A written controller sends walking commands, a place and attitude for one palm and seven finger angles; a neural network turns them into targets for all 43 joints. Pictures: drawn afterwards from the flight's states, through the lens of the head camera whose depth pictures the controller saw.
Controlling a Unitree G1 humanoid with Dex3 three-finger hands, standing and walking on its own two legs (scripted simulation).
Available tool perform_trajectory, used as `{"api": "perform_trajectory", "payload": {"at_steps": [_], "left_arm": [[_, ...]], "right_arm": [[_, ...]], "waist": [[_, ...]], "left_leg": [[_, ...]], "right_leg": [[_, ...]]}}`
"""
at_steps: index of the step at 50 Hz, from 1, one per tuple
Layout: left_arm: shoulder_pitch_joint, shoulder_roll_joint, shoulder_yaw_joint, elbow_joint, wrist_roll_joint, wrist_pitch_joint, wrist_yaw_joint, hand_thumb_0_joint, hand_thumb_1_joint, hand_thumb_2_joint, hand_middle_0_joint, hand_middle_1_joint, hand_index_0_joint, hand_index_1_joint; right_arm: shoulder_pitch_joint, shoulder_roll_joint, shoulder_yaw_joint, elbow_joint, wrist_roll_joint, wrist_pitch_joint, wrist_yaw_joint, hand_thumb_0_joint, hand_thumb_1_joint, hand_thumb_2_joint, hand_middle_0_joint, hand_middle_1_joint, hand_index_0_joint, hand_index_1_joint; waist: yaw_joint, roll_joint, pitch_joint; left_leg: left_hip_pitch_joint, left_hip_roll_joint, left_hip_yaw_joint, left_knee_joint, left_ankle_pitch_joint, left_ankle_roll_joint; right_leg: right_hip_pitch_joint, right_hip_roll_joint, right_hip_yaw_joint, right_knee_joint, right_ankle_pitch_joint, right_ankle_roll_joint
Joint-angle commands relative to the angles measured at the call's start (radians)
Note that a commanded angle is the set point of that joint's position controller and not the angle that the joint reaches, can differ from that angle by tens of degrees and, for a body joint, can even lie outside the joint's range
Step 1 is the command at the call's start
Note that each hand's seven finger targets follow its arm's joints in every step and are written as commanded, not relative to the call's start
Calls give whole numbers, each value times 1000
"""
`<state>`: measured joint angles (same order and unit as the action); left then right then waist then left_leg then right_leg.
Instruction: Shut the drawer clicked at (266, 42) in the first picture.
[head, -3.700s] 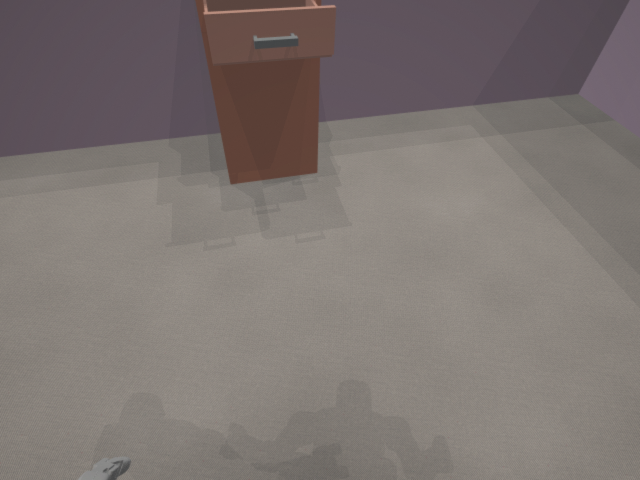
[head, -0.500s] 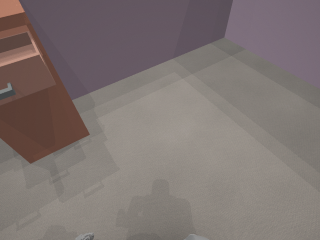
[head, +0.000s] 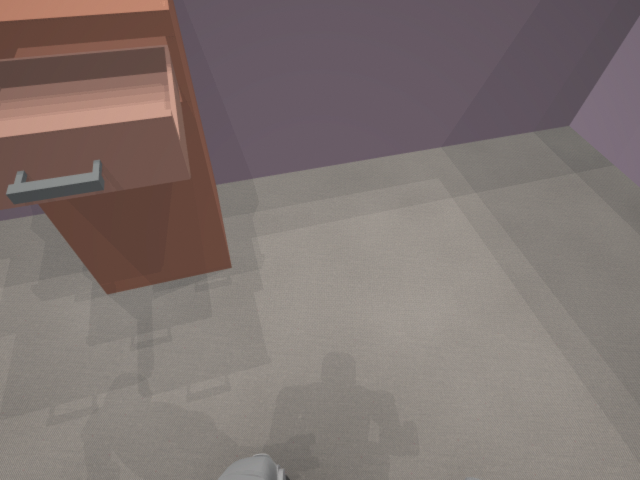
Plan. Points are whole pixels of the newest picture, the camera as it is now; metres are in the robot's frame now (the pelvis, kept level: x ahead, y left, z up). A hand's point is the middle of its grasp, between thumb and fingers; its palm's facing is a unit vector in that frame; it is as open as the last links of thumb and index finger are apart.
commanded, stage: turn to face it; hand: left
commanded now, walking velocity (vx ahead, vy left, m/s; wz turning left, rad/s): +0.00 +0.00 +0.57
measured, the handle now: (58, 179) +0.51 +0.48 +0.02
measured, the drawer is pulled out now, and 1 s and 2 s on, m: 0.28 0.28 0.28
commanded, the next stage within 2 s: take the last steps up to it in 0.58 s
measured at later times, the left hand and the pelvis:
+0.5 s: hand (187, 473) +0.14 +0.19 -0.14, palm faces +0.21 -0.94 -0.26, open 7.4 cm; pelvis +0.05 -0.03 +0.01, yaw +12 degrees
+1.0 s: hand out of the picture -0.09 +0.13 -0.14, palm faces +0.47 -0.85 -0.25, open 7.4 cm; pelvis +0.05 -0.02 +0.02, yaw +22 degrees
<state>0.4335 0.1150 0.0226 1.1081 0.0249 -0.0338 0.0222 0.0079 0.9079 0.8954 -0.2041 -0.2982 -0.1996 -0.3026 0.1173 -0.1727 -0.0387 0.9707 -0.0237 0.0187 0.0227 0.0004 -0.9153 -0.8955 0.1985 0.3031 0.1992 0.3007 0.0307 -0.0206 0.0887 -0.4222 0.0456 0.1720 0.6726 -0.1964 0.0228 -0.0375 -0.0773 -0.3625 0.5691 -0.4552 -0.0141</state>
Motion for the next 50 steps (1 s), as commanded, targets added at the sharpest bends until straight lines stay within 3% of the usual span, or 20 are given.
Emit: {"api": "perform_trajectory", "payload": {"at_steps": [1, 2, 3, 6, 8, 10, 13, 17, 20, 22, 24, 25, 26, 27, 28, 30, 33, 42, 47, 50], "left_arm": [[-52, 135, 39, -170, -37, -7, 2, 0, 900, 900, -200, -300, -200, -300], [-77, 166, 42, -187, -24, 11, 16, 0, 900, 900, -200, -300, -200, -300], [-109, 136, 47, -197, -18, 17, 14, 0, 900, 900, -200, -300, -200, -300], [-84, 131, 63, -156, -5, 43, 1, 0, 900, 900, -200, -300, -200, -300], [-51, 135, 67, -152, -6, 60, 0, 0, 900, 900, -200, -300, -200, -300], [-83, 153, 72, -163, -3, 66, 0, 0, 900, 900, -200, -300, -200, -300], [-157, 158, 72, -198, -2, 70, 2, 0, 900, 900, -200, -300, -200, -300], [-243, 165, 66, -243, -5, 69, 4, 0, 900, 900, -200, -300, -200, -300], [-264, 164, 57, -264, -8, 60, 5, 0, 900, 900, -200, -300, -200, -300], [-228, 161, 55, -264, -14, 54, 7, 0, 900, 900, -200, -300, -200, -300], [-179, 175, 56, -252, -18, 40, 11, 0, 900, 900, -200, -300, -200, -300], [-153, 220, 61, -247, -12, 29, 16, 0, 900, 900, -200, -300, -200, -300], [-134, 303, 76, -242, 3, 20, 22, 0, 900, 900, -200, -300, -200, -300], [-144, 338, 72, -257, 0, 23, 17, 0, 900, 900, -200, -300, -200, -300], [-190, 285, 64, -262, -4, 20, 20, 0, 900, 900, -200, -300, -200, -300], [-270, 242, 54, -272, -8, 24, 21, 0, 900, 900, -200, -300, -200, -300], [-213, 222, 47, -250, -10, 13, 15, 0, 900, 900, -200, -300, -200, -300], [1, 241, 64, -137, 4, -13, 5, 0, 900, 900, -200, -300, -200, -300], [9, 259, 64, -95, 13, -14, -2, 0, 900, 900, -200, -300, -200, -300], [-27, 272, 66, -82, 14, -7, -5, 0, 900, 900, -200, -300, -200, -300]], "right_arm": [[327, -297, -65, -6, 6, -30, -30, 0, -900, -900, 200, 300, 200, 300], [301, -283, -61, 3, 24, -22, -32, 0, -900, -900, 200, 300, 200, 300], [230, -257, -63, -27, 18, -25, -39, 0, -900, -900, 200, 300, 200, 300], [58, -173, -33, -74, 9, -32, -41, 0, -900, -900, 200, 300, 200, 300], [34, -175, -35, -82, 11, -32, -36, 0, -900, -900, 200, 300, 200, 300], [46, -179, -39, -83, 11, -28, -33, 0, -900, -900, 200, 300, 200, 300], [84, -189, -52, -81, 5, -20, -31, 0, -900, -900, 200, 300, 200, 300], [114, -197, -61, -79, -1, -10, -31, 0, -900, -900, 200, 300, 200, 300], [125, -202, -65, -81, -4, -6, -33, 0, -900, -900, 200, 300, 200, 300], [114, -205, -67, -89, -4, -4, -33, 0, -900, -900, 200, 300, 200, 300], [102, -195, -65, -91, 6, -4, -31, 0, -900, -900, 200, 300, 200, 300], [106, -165, -61, -93, 16, -5, -25, 0, -900, -900, 200, 300, 200, 300], [111, -95, -49, -113, 22, -6, -21, 0, -900, -900, 200, 300, 200, 300], [97, -117, -54, -126, 14, 2, -27, 0, -900, -900, 200, 300, 200, 300], [95, -135, -60, -101, 6, 19, -26, 0, -900, -900, 200, 300, 200, 300], [127, -126, -63, -67, 4, 34, -20, 0, -900, -900, 200, 300, 200, 300], [126, -114, -53, -44, 6, 34, -16, 0, -900, -900, 200, 300, 200, 300], [-31, -118, -34, -66, -4, 15, 5, 0, -900, -900, 200, 300, 200, 300], [-69, -97, -24, -77, 2, 4, 19, 0, -900, -900, 200, 300, 200, 300], [-18, -82, -17, -68, 8, -8, 22, 0, -900, -900, 200, 300, 200, 300]], "waist": [[-143, 309, -290], [-122, 116, -304], [-100, 45, -187], [-22, 96, -101], [-1, 141, -102], [-6, 148, -103], [-31, 113, -99], [-57, 165, -106], [-63, 180, -127], [-44, 182, -152], [-15, 146, -186], [-6, 52, -205], [-2, -210, -193], [-3, -215, -170], [-21, -148, -137], [-65, -119, -63], [-48, -111, -60], [50, -122, -52], [48, -151, -8], [17, -170, -5]], "left_leg": [[546, 423, -597, -218, 1008, 298], [504, 433, -540, -248, 748, 319], [401, 399, -518, -301, 551, 290], [161, 222, -339, -363, 322, 154], [89, 174, -294, -396, 182, 133], [78, 154, -327, -418, 92, 135], [141, 165, -388, -417, 52, 157], [193, 174, -434, -389, 76, 171], [214, 174, -463, -335, 226, 173], [210, 162, -467, -292, 322, 161], [166, 120, -441, -215, 330, 109], [68, 74, -397, -130, 208, 55], [-118, -73, -224, 53, -154, -31], [-125, -89, -216, 231, -395, -49], [-100, -61, -259, 367, -345, -48], [-109, -42, -233, 486, -254, -62], [-124, -33, -205, 498, -184, -83], [-199, 26, -168, 314, -193, -81], [-90, 24, -125, 139, -200, -53], [100, 5, -85, -21, -207, -31]], "right_leg": [[-492, 9, 172, 767, -203, 94], [-497, -20, 320, 803, -193, 72], [-556, -46, 318, 791, -119, 80], [-461, -63, 340, 674, 57, 94], [-413, -50, 335, 615, 106, 100], [-410, -41, 335, 558, 124, 104], [-450, -29, 336, 461, 115, 112], [-441, -7, 339, 331, 67, 109], [-369, 29, 334, 205, 20, 95], [-289, 52, 330, 100, 56, 84], [-136, 49, 327, -132, 229, 78], [-4, -36, 410, -243, 320, 59], [87, -285, 639, -290, 482, -23], [-36, -415, 679, -272, 640, -124], [-121, -355, 599, -275, 630, -144], [-172, -264, 498, -266, 611, -116], [-103, -213, 395, -238, 689, -99], [66, -301, 504, -351, 244, -126], [-44, -308, 477, -413, 47, -126], [-176, -280, 411, -395, -22, -101]]}}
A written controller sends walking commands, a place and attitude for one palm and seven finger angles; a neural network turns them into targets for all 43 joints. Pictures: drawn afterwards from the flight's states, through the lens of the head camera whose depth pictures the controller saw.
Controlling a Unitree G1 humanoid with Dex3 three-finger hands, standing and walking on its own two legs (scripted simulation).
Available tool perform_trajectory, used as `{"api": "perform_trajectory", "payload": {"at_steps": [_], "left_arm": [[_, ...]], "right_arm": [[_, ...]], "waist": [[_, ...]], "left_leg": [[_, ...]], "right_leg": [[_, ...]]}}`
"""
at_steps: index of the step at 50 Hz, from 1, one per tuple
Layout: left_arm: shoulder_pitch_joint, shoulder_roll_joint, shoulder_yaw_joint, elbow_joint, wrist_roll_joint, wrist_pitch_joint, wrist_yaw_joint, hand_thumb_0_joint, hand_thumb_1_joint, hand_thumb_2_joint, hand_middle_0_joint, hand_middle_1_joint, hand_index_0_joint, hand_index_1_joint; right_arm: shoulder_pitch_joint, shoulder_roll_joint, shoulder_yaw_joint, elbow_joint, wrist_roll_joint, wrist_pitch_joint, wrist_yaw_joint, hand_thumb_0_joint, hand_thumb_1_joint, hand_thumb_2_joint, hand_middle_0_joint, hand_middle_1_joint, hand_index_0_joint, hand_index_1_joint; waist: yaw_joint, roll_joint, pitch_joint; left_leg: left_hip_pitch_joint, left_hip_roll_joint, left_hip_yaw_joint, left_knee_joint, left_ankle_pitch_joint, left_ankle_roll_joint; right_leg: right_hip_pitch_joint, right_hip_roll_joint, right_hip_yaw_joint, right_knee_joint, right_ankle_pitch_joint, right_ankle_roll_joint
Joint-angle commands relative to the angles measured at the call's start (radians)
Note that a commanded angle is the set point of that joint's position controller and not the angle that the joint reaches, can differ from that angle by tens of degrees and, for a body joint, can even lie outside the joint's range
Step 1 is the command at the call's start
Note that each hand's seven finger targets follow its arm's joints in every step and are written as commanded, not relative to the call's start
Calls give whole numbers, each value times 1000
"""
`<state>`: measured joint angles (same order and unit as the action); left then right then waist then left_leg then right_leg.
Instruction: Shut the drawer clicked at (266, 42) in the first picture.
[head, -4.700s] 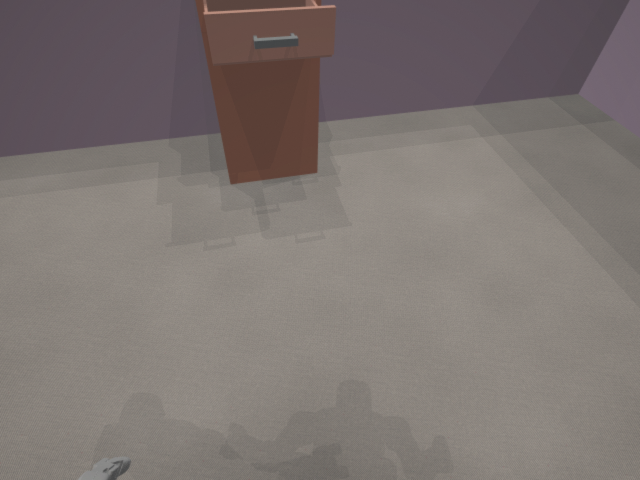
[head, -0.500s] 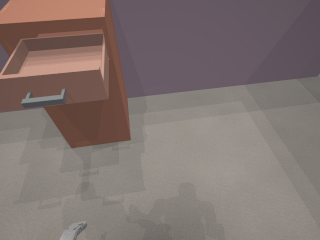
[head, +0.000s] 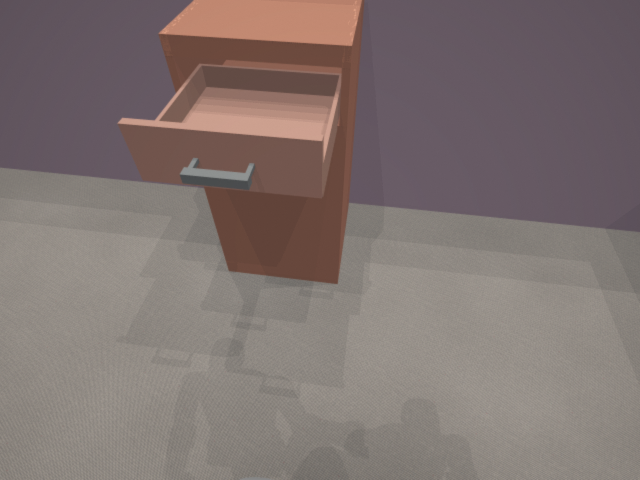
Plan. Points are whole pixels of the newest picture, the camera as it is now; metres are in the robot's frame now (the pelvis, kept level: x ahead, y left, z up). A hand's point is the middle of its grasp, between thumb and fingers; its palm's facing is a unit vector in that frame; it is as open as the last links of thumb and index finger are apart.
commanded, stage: take the last steps up to it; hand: left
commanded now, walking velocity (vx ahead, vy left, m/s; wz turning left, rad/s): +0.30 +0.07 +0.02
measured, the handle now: (219, 171) +0.62 +0.28 +0.00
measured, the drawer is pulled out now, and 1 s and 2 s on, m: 0.28 0.28 0.28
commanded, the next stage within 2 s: come to a stop and stand still in 0.76 s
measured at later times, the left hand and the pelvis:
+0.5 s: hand (176, 420) +0.21 +0.26 -0.18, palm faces -0.01 -0.99 -0.16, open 7.4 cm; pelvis +0.13 +0.09 -0.01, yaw -1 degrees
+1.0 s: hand (202, 369) +0.30 +0.25 -0.18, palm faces +0.00 -0.98 -0.21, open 7.3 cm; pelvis +0.29 +0.07 -0.01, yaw -3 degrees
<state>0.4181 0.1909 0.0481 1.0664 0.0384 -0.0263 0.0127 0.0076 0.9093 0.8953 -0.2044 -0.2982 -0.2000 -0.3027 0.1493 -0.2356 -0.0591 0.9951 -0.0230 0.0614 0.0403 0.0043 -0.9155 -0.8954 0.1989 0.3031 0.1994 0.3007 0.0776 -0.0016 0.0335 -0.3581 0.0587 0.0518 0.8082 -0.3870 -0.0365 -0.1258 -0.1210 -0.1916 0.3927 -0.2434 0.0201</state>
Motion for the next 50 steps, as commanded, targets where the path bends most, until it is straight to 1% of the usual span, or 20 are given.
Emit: {"api": "perform_trajectory", "payload": {"at_steps": [1, 3, 5, 6, 7, 9, 12, 15, 23, 27, 31, 32, 33, 34, 35, 36, 38, 41, 47, 50], "left_arm": [[-22, 198, 40, -35, -3, -10, 1, 0, 900, 900, -200, -300, -200, -300], [-37, 169, 32, -23, -11, 0, -6, 0, 900, 900, -200, -300, -200, -300], [-72, 59, 3, -79, -12, 7, -12, 0, 900, 900, -200, -300, -200, -300], [-130, 77, 6, -99, -9, 3, -10, 0, 900, 900, -200, -300, -200, -300], [-126, 77, 12, -86, -4, 4, -12, 0, 900, 900, -200, -300, -200, -300], [-107, 70, 14, -41, -5, 6, -24, 0, 900, 900, -200, -300, -200, -300], [-33, 52, 10, -4, -12, 9, -26, 0, 900, 900, -200, -300, -200, -300], [-60, 52, 15, -12, -14, 14, -21, 0, 900, 900, -200, -300, -200, -300], [-309, 33, 7, -96, -18, 17, -27, 0, 900, 900, -200, -300, -200, -300], [-408, 14, -3, -129, -23, 7, -26, 0, 900, 900, -200, -300, -200, -300], [-209, 37, 3, -76, -21, -6, -12, 0, 900, 900, -200, -300, -200, -300], [-106, 55, 14, -43, -18, -14, -10, 0, 900, 900, -200, -300, -200, -300], [18, 110, 30, -9, -16, -27, -5, 0, 900, 900, -200, -300, -200, -300], [102, 192, 51, 7, -20, -36, 2, 0, 900, 900, -200, -300, -200, -300], [95, 224, 51, 3, -39, -32, 7, 0, 900, 900, -200, -300, -200, -300], [11, 195, 48, -18, -41, -22, 15, 0, 900, 900, -200, -300, -200, -300], [-122, 109, 23, -42, -36, -30, 16, 0, 900, 900, -200, -300, -200, -300], [-194, 62, 8, -57, -22, -39, 22, 0, 900, 900, -200, -300, -200, -300], [-144, 65, -1, -21, -21, -22, 17, 0, 900, 900, -200, -300, -200, -300], [-139, 76, -2, -8, -26, -2, 21, 0, 900, 900, -200, -300, -200, -300]], "right_arm": [[-7, -15, 6, -76, 6, -56, 1, 0, -900, -900, 200, 300, 200, 300], [132, -61, -1, -26, 7, -72, -17, 0, -900, -900, 200, 300, 200, 300], [328, -234, -40, 13, 1, -81, -37, 0, -900, -900, 200, 300, 200, 300], [325, -234, -36, 15, 0, -76, -47, 0, -900, -900, 200, 300, 200, 300], [255, -180, -20, 4, -1, -77, -49, 0, -900, -900, 200, 300, 200, 300], [170, -86, 10, -13, 4, -94, -56, 0, -900, -900, 200, 300, 200, 300], [190, -44, 22, 7, 15, -125, -61, 0, -900, -900, 200, 300, 200, 300], [243, -27, 19, 37, 16, -139, -70, 0, -900, -900, 200, 300, 200, 300], [386, -13, 25, 123, 5, -147, -86, 0, -900, -900, 200, 300, 200, 300], [447, -14, 28, 160, -3, -141, -90, 0, -900, -900, 200, 300, 200, 300], [408, -50, 22, 165, 5, -132, -90, 0, -900, -900, 200, 300, 200, 300], [385, -53, 18, 157, 12, -132, -88, 0, -900, -900, 200, 300, 200, 300], [371, -39, 17, 143, 23, -132, -80, 0, -900, -900, 200, 300, 200, 300], [398, 19, 18, 119, 35, -138, -75, 0, -900, -900, 200, 300, 200, 300], [372, 3, 14, 98, 35, -130, -80, 0, -900, -900, 200, 300, 200, 300], [317, 30, 9, 84, 29, -124, -78, 0, -900, -900, 200, 300, 200, 300], [284, 59, 11, 80, 10, -96, -63, 0, -900, -900, 200, 300, 200, 300], [344, 98, 14, 95, 1, -70, -57, 0, -900, -900, 200, 300, 200, 300], [226, 106, 35, 70, 12, -69, -60, 0, -900, -900, 200, 300, 200, 300], [208, 60, 25, 81, 19, -72, -66, 0, -900, -900, 200, 300, 200, 300]], "waist": [[-49, -176, 48], [-113, -51, 4], [-187, 380, -18], [-189, 251, 42], [-151, 190, 72], [-106, 137, 143], [-61, 108, 88], [-55, 85, 63], [-106, 95, 137], [-131, 75, 155], [-39, 90, 35], [9, 90, -8], [59, 44, -88], [59, -133, -191], [35, -71, -215], [9, 22, -65], [-63, -12, 57], [-138, -32, 37], [-100, -97, -13], [-108, -121, -34]], "left_leg": [[130, -31, 72, -234, 28, 30], [394, -41, 87, -388, 62, 27], [487, 311, -427, -642, -239, 149], [408, 359, -456, -677, -226, 206], [330, 325, -407, -683, -242, 208], [232, 235, -266, -681, -27, 179], [284, 169, -114, -645, 419, 156], [344, 172, -83, -623, 645, 164], [451, 207, -86, -603, 753, 185], [476, 210, -56, -544, 943, 170], [407, 182, 1, -307, 1225, 129], [325, 152, 25, -177, 1150, 106], [151, 113, 38, 39, 915, 82], [-96, -46, 80, 376, 89, 40], [-131, -62, -9, 580, -207, 54], [-176, -5, -67, 574, -158, 67], [-134, 56, -78, 521, -37, 53], [-19, 74, -41, 327, 7, 25], [84, 18, 14, -82, 129, -15], [212, 19, -3, -334, 325, -17]], "right_leg": [[-142, -202, 196, -190, -257, -118], [-284, -122, 104, -39, -285, -65], [-556, 55, 6, 493, -376, 11], [-610, 24, 111, 608, -344, -12], [-585, -7, 136, 670, -277, -30], [-547, -28, 162, 732, -100, -25], [-502, -5, 147, 742, 10, -5], [-524, 10, 150, 727, 31, 3], [-614, 18, 127, 535, 63, -17], [-540, 56, 82, 385, 19, -53], [-183, 155, 17, 234, 24, -99], [-21, 153, 23, 166, 109, -108], [208, 42, 152, 148, 239, -166], [394, -255, 565, 67, 510, -308], [337, -368, 689, -30, 617, -396], [188, -334, 572, -66, 498, -378], [-114, -244, 463, -148, 258, -284], [-263, -158, 270, -179, 262, -216], [-178, -65, 209, -91, 470, -175], [-148, -38, 187, 21, 415, -117]]}}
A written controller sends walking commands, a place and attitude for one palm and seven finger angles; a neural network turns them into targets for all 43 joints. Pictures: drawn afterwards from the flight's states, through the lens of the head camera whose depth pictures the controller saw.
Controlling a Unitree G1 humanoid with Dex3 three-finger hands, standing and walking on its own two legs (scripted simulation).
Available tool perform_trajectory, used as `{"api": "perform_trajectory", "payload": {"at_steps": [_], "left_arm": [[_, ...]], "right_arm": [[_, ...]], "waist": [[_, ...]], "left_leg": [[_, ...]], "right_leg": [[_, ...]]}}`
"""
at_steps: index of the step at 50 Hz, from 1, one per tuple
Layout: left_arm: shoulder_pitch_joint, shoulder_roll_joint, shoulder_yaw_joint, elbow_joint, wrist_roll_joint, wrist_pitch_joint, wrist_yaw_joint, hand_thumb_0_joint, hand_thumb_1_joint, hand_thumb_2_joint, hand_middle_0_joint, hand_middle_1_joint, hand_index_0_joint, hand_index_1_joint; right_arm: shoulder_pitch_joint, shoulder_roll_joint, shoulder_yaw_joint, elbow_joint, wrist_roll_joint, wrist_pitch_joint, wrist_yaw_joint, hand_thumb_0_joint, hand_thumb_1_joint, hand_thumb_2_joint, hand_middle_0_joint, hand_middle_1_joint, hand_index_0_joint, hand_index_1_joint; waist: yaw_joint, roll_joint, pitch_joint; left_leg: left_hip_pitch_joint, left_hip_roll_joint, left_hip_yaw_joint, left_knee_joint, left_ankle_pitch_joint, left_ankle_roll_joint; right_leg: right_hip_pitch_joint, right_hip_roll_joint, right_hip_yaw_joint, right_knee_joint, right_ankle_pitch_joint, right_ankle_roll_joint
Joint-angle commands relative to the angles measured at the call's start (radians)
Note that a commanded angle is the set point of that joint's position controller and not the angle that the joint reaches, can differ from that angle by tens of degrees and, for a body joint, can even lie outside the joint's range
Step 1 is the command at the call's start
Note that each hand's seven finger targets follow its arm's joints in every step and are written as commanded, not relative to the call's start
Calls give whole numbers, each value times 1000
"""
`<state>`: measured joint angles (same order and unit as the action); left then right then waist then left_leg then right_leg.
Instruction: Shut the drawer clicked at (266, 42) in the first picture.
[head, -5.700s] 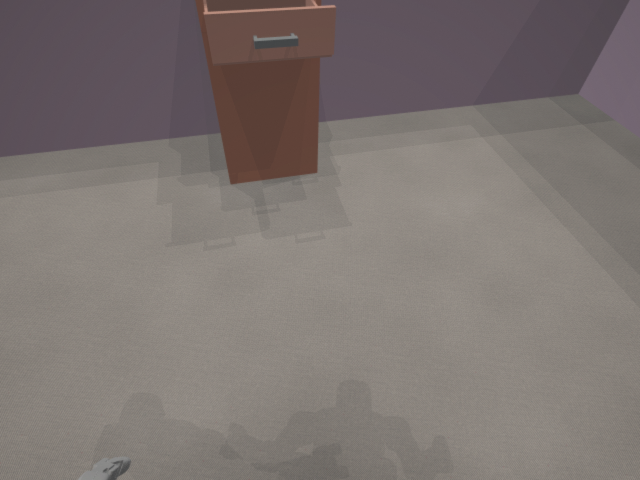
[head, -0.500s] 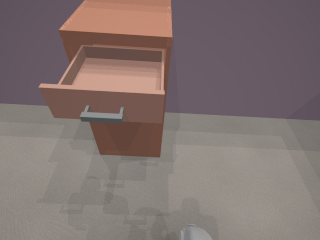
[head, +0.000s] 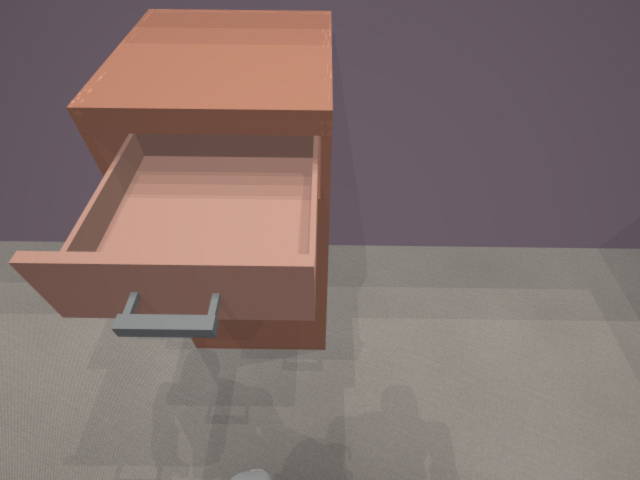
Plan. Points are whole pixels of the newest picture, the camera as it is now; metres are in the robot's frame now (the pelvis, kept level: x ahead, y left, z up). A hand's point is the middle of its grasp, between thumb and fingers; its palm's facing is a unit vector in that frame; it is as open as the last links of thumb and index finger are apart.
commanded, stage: come to a stop and stand still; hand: left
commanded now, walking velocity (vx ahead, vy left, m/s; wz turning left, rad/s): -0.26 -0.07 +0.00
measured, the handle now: (170, 312) +0.32 +0.23 +0.01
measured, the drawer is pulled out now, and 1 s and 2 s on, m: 0.28 0.28 0.28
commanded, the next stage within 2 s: look again from close up in 1.38 s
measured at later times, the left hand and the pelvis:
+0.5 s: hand out of the picture +0.00 +0.15 -0.16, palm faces +0.03 -0.96 -0.29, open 7.4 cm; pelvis -0.04 -0.05 +0.00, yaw -2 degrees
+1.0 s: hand out of the picture -0.07 +0.16 -0.18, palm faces +0.08 -0.98 -0.19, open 7.4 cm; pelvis -0.04 -0.01 +0.00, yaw -1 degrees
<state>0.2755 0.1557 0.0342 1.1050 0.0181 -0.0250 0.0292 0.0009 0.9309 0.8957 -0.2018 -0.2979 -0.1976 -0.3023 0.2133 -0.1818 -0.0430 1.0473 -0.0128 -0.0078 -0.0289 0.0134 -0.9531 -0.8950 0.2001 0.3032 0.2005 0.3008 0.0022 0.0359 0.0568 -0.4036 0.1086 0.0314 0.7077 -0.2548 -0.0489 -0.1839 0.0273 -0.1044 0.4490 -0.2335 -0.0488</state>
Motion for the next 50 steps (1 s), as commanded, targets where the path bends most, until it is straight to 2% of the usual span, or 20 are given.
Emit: {"api": "perform_trajectory", "payload": {"at_steps": [1, 3, 4, 5, 8, 13, 17, 18, 19, 20, 21, 23, 25, 31, 38, 42, 45, 47, 49, 50], "left_arm": [[28, 95, 12, -52, -9, 6, 7, 0, 900, 900, -200, -300, -200, -300], [83, 69, 8, -59, -15, 24, 15, 0, 900, 900, -200, -300, -200, -300], [93, 64, 9, -62, -11, 32, 16, 0, 900, 900, -200, -300, -200, -300], [95, 73, 11, -61, -11, 43, 14, 0, 900, 900, -200, -300, -200, -300], [71, 106, 34, -82, -3, 68, 10, 0, 900, 900, -200, -300, -200, -300], [60, 83, 42, -117, -5, 73, 1, 0, 900, 900, -200, -300, -200, -300], [128, 67, 34, -105, -4, 54, -2, 0, 900, 900, -200, -300, -200, -300], [174, 87, 35, -87, 4, 46, -2, 0, 900, 900, -200, -300, -200, -300], [164, 155, 38, -88, 18, 33, 1, 0, 900, 900, -200, -300, -200, -300], [75, 219, 38, -118, 19, 31, 3, 0, 900, 900, -200, -300, -200, -300], [11, 224, 36, -147, 14, 33, 4, 0, 900, 900, -200, -300, -200, -300], [-40, 190, 37, -148, 10, 17, 8, 0, 900, 900, -200, -300, -200, -300], [-43, 168, 32, -140, 3, 9, 5, 0, 900, 900, -200, -300, -200, -300], [115, 166, 45, -99, 1, -5, 11, 0, 900, 900, -200, -300, -200, -300], [122, 163, 47, -68, 9, 3, 14, 0, 900, 900, -200, -300, -200, -300], [58, 166, 41, -55, 8, 13, 9, 0, 900, 900, -200, -300, -200, -300], [35, 118, 25, -47, -5, 22, 3, 0, 900, 900, -200, -300, -200, -300], [61, 62, 11, -37, -9, 25, 1, 0, 900, 900, -200, -300, -200, -300], [64, 57, 5, -18, -3, 23, -2, 0, 900, 900, -200, -300, -200, -300], [57, 64, 4, -4, -3, 27, -2, 0, 900, 900, -200, -300, -200, -300]], "right_arm": [[145, -41, 1, 22, 8, -11, -1, 0, -900, -900, 200, 300, 200, 300], [112, -132, -16, -5, 2, -6, -12, 0, -900, -900, 200, 300, 200, 300], [89, -153, -22, -15, -1, 3, -16, 0, -900, -900, 200, 300, 200, 300], [74, -153, -20, -14, -2, 3, -22, 0, -900, -900, 200, 300, 200, 300], [34, -158, -30, -42, -8, 17, -37, 0, -900, -900, 200, 300, 200, 300], [-34, -168, -51, -85, -12, 25, -26, 0, -900, -900, 200, 300, 200, 300], [-70, -161, -56, -97, -10, 33, -7, 0, -900, -900, 200, 300, 200, 300], [-69, -131, -52, -99, -4, 39, 0, 0, -900, -900, 200, 300, 200, 300], [-55, -50, -40, -106, 8, 49, 8, 0, -900, -900, 200, 300, 200, 300], [-84, -23, -28, -132, 3, 55, 21, 0, -900, -900, 200, 300, 200, 300], [-99, -60, -34, -133, -2, 59, 27, 0, -900, -900, 200, 300, 200, 300], [-82, -74, -33, -94, -11, 58, 30, 0, -900, -900, 200, 300, 200, 300], [-1, -81, -36, -47, -12, 50, 37, 0, -900, -900, 200, 300, 200, 300], [15, -89, -29, -51, -13, 38, 35, 0, -900, -900, 200, 300, 200, 300], [12, -68, -16, -53, 0, 39, 21, 0, -900, -900, 200, 300, 200, 300], [61, -44, -6, -24, 7, 32, 16, 0, -900, -900, 200, 300, 200, 300], [138, -66, -3, 19, 8, 9, 6, 0, -900, -900, 200, 300, 200, 300], [99, -135, -4, 4, 0, 1, -3, 0, -900, -900, 200, 300, 200, 300], [41, -115, 5, 1, -3, 3, -8, 0, -900, -900, 200, 300, 200, 300], [47, -109, 7, 11, 0, -3, -10, 0, -900, -900, 200, 300, 200, 300]], "waist": [[-22, -61, -74], [-3, 100, -73], [1, 117, -40], [2, 251, -34], [-3, 178, -57], [-2, 152, -147], [25, 165, -156], [45, 76, -138], [38, -173, -81], [30, -343, -8], [31, -254, 18], [11, -253, 99], [-5, -167, 96], [58, -150, -7], [60, -185, -43], [24, -215, -28], [-11, -80, -39], [14, 103, -27], [32, -6, 36], [24, 76, 24]], "left_leg": [[310, 15, -18, -269, 395, 12], [306, 193, -136, -288, 760, 114], [269, 233, -143, -312, 759, 149], [251, 261, -195, -364, 843, 190], [237, 277, -168, -352, 806, 245], [273, 222, -108, -332, 584, 217], [142, 167, -99, -318, 187, 158], [53, 85, -52, -259, -4, 106], [-50, -34, 14, -101, -192, 33], [-58, -68, 5, 1, -251, 8], [-1, -41, -48, 77, -236, 17], [-49, -44, -73, 150, -115, 27], [-54, -48, -43, 182, -44, 18], [-153, -55, -43, 194, -56, -8], [-36, -60, -28, 40, -152, -2], [167, -80, 0, -155, -77, 15], [380, -35, -26, -360, 96, 32], [245, 123, -181, -432, 110, 105], [153, 68, -127, -424, 46, 92], [173, 56, -125, -436, 113, 87]], "right_leg": [[-103, -156, 101, 28, 340, -10], [-113, -86, 58, 97, 42, 49], [-117, -67, 41, 159, -110, 55], [-139, -57, 32, 285, -262, 67], [-218, -60, 123, 582, -337, 63], [-223, -58, 107, 542, -276, 81], [-6, -62, 49, 150, -135, 71], [77, -66, 47, -18, -34, 75], [41, -225, 277, -199, -150, 32], [-135, -372, 452, -323, -327, -42], [-252, -399, 453, -365, -476, -82], [-247, -339, 442, -355, -380, -54], [-154, -302, 332, -313, -218, -44], [171, -342, 308, -223, 118, -90], [162, -350, 302, -189, 258, -128], [1, -295, 256, -186, 145, -91], [-142, -180, 169, -76, 3, 0], [-92, -108, 73, -23, -55, 50], [-45, -105, 80, -51, 50, 56], [-24, -116, 73, -39, 70, 58]]}}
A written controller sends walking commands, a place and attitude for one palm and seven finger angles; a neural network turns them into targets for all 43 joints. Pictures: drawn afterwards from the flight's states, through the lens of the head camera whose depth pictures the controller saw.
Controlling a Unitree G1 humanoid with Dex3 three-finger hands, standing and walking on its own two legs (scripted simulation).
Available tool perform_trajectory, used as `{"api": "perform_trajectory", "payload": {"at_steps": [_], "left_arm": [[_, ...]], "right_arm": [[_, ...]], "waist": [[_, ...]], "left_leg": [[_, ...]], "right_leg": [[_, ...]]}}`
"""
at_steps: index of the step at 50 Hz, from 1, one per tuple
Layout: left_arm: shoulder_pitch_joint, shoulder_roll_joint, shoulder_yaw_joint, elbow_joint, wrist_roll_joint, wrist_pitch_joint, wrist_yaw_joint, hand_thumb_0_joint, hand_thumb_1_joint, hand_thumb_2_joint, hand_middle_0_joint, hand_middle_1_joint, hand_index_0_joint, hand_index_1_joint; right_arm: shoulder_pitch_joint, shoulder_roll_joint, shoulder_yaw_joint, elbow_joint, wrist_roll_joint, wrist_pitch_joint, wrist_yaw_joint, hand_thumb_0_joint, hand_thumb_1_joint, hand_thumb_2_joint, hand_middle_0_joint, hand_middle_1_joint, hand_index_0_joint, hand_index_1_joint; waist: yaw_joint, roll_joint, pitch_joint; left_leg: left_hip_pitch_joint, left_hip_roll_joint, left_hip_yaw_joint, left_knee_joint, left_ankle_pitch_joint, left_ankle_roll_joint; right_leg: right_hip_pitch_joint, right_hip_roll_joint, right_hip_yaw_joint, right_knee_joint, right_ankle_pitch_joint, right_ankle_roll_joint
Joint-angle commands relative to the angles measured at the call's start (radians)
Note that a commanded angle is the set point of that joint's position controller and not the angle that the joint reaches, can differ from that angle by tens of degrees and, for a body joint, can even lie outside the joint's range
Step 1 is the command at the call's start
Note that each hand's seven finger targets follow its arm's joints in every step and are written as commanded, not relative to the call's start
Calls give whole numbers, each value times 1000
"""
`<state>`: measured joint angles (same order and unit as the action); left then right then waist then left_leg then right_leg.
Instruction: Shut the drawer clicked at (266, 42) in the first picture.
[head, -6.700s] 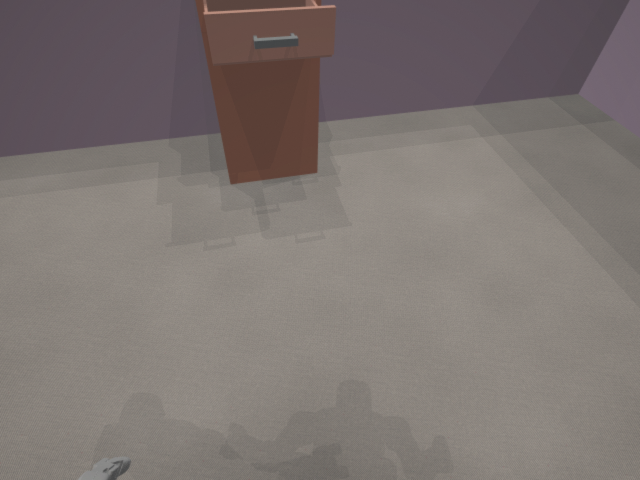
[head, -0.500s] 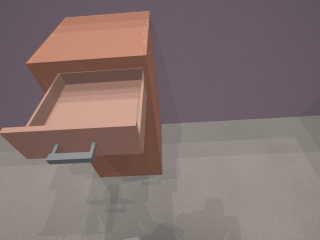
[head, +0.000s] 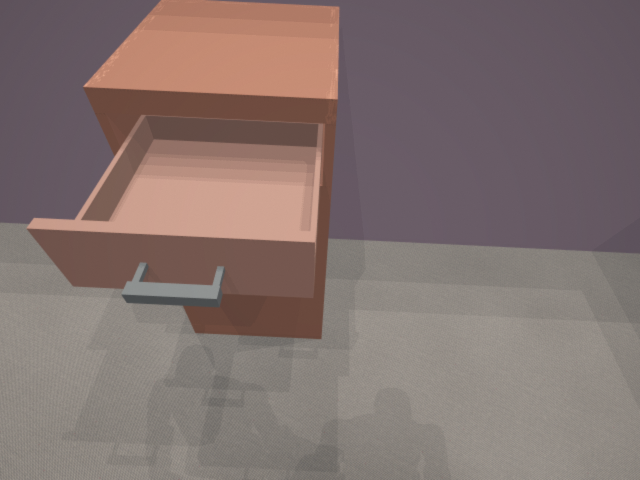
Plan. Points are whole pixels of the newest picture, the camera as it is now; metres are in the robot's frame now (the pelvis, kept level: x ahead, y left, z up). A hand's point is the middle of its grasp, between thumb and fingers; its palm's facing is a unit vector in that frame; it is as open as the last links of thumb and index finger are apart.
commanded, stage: come to a stop and stand still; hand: left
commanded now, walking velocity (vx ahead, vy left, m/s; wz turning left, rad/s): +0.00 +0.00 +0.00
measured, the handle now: (177, 282) +0.36 +0.25 +0.01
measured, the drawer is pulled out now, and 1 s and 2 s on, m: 0.28 0.28 0.28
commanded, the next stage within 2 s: look again from close up in 0.38 s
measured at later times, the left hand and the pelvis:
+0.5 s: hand out of the picture +0.03 +0.20 -0.17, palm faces +0.00 -0.98 -0.22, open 7.4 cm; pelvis +0.01 +0.02 +0.00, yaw -1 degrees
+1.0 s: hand out of the picture -0.03 +0.18 -0.18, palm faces +0.01 -0.98 -0.17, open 7.4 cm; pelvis -0.03 +0.01 +0.00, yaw -1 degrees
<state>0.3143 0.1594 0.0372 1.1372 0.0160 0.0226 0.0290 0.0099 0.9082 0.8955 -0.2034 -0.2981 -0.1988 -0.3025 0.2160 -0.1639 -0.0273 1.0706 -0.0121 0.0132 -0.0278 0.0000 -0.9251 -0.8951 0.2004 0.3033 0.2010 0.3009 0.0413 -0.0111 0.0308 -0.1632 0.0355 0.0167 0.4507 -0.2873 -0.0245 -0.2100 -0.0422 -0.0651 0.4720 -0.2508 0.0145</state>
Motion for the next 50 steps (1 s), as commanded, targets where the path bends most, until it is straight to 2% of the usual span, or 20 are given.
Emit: {"api": "perform_trajectory", "payload": {"at_steps": [1, 5, 8, 10, 14, 15, 17, 23, 24, 25, 26, 27, 28, 30, 32, 34, 38, 41, 44, 50], "left_arm": [[13, 69, 0, -30, -2, -20, -1, 0, 900, 900, -200, -300, -200, -300], [22, 84, -5, -11, -2, -24, 0, 0, 900, 900, -200, -300, -200, -300], [10, 85, -8, -7, -3, -24, 2, 0, 900, 900, -200, -300, -200, -300], [3, 88, -8, -9, -3, -22, 2, 0, 900, 900, -200, -300, -200, -300], [-3, 87, -11, -8, -6, -20, 5, 0, 900, 900, -200, -300, -200, -300], [-4, 90, -11, -9, -5, -20, 5, 0, 900, 900, -200, -300, -200, -300], [-5, 87, -12, -10, -6, -21, 6, 0, 900, 900, -200, -300, -200, -300], [-5, 87, -12, -13, -8, -25, 8, 0, 900, 900, -200, -300, -200, -300], [36, 106, -28, 0, 5, -53, 49, 0, 900, 900, -200, -300, -200, -300], [32, 148, -19, -25, 7, -66, 39, 0, 900, 900, -200, -300, -200, -300], [46, 137, -18, -44, 1, -66, 33, 0, 900, 900, -200, -300, -200, -300], [42, 122, -24, -43, -5, -69, 31, 0, 900, 900, -200, -300, -200, -300], [25, 116, -25, -53, -9, -66, 28, 0, 900, 900, -200, -300, -200, -300], [8, 113, -26, -75, -7, -54, 23, 0, 900, 900, -200, -300, -200, -300], [-3, 99, -29, -79, -7, -45, 21, 0, 900, 900, -200, -300, -200, -300], [1, 97, -29, -87, -5, -42, 17, 0, 900, 900, -200, -300, -200, -300], [16, 98, -29, -94, -4, -40, 14, 0, 900, 900, -200, -300, -200, -300], [27, 95, -27, -99, -3, -42, 12, 0, 900, 900, -200, -300, -200, -300], [35, 98, -26, -102, -4, -42, 10, 0, 900, 900, -200, -300, -200, -300], [54, 93, -24, -99, -2, -43, 7, 0, 900, 900, -200, -300, -200, -300]], "right_arm": [[49, -116, -3, -6, 2, -25, -13, 0, -900, -900, 200, 300, 200, 300], [71, -101, 3, 4, 6, -31, -17, 0, -900, -900, 200, 300, 200, 300], [76, -103, 5, 12, 4, -34, -17, 0, -900, -900, 200, 300, 200, 300], [85, -104, 5, 14, 6, -34, -17, 0, -900, -900, 200, 300, 200, 300], [90, -102, 8, 24, 4, -37, -17, 0, -900, -900, 200, 300, 200, 300], [98, -104, 7, 24, 5, -37, -17, 0, -900, -900, 200, 300, 200, 300], [106, -100, 8, 31, 5, -39, -17, 0, -900, -900, 200, 300, 200, 300], [135, -84, 8, 45, 5, -38, -16, 0, -900, -900, 200, 300, 200, 300], [71, -131, 11, -23, 13, -53, 1, 0, -900, -900, 200, 300, 200, 300], [98, -111, 13, -45, 4, -52, 2, 0, -900, -900, 200, 300, 200, 300], [164, -76, 9, -31, -2, -57, -2, 0, -900, -900, 200, 300, 200, 300], [184, -81, 11, -25, -1, -57, -3, 0, -900, -900, 200, 300, 200, 300], [180, -89, 11, -29, 3, -52, -3, 0, -900, -900, 200, 300, 200, 300], [158, -88, 9, -43, 3, -45, -3, 0, -900, -900, 200, 300, 200, 300], [133, -85, 11, -43, 3, -35, -1, 0, -900, -900, 200, 300, 200, 300], [128, -78, 13, -47, 3, -31, 3, 0, -900, -900, 200, 300, 200, 300], [128, -79, 14, -44, 2, -29, 9, 0, -900, -900, 200, 300, 200, 300], [136, -82, 14, -38, 2, -31, 8, 0, -900, -900, 200, 300, 200, 300], [131, -82, 15, -37, 2, -29, 10, 0, -900, -900, 200, 300, 200, 300], [143, -74, 13, -22, 2, -25, 11, 0, -900, -900, 200, 300, 200, 300]], "waist": [[-16, 146, 54], [-24, 83, 22], [-26, 76, 16], [-27, 52, 22], [-25, 68, 31], [-25, 49, 30], [-25, 51, 25], [-30, 18, 31], [-20, 22, 46], [-47, 52, 35], [-48, 40, -63], [-53, -2, -154], [-56, -29, -175], [-54, -24, -116], [-52, -15, 16], [-49, 8, 88], [-45, 13, 119], [-46, -3, 93], [-45, 20, 91], [-46, 4, 81]], "left_leg": [[-60, 125, -98, -180, 201, 59], [7, 99, -58, -132, 333, 48], [17, 95, -53, -128, 355, 41], [12, 97, -57, -136, 355, 42], [8, 91, -56, -144, 346, 39], [9, 93, -56, -143, 354, 40], [15, 90, -52, -141, 362, 39], [7, 79, -45, -138, 301, 38], [-65, 95, -15, 44, 451, 20], [-53, 52, -3, 33, 456, -1], [-30, 45, -4, 17, 362, 18], [-11, 54, -18, 36, 383, 28], [1, 59, -24, 36, 368, 32], [-10, 64, -26, 24, 332, 39], [-76, 59, -36, -11, 216, 42], [-113, 48, -42, -43, 114, 43], [-132, 40, -48, -81, 25, 43], [-117, 41, -46, -84, 29, 43], [-116, 35, -44, -95, -5, 41], [-105, 34, -45, -103, -38, 39]], "right_leg": [[16, -49, 33, -61, 98, -3], [44, -62, 47, -89, 167, -3], [51, -71, 45, -93, 180, -1], [62, -67, 40, -89, 173, 2], [66, -72, 44, -91, 174, 2], [69, -69, 40, -88, 176, 2], [74, -73, 44, -89, 189, 1], [76, -74, 53, -99, 199, -5], [42, -104, 95, -51, 420, -21], [70, -122, 73, 1, 613, -36], [132, -117, 83, 43, 583, -45], [162, -111, 68, 51, 565, -48], [162, -103, 57, 47, 492, -46], [104, -85, 57, 30, 352, -43], [31, -76, 66, -11, 197, -41], [-14, -69, 81, -44, 85, -42], [-34, -60, 91, -76, -10, -39], [-16, -62, 89, -87, -2, -37], [-24, -65, 93, -106, -34, -35], [-36, -65, 93, -140, -84, -33]]}}
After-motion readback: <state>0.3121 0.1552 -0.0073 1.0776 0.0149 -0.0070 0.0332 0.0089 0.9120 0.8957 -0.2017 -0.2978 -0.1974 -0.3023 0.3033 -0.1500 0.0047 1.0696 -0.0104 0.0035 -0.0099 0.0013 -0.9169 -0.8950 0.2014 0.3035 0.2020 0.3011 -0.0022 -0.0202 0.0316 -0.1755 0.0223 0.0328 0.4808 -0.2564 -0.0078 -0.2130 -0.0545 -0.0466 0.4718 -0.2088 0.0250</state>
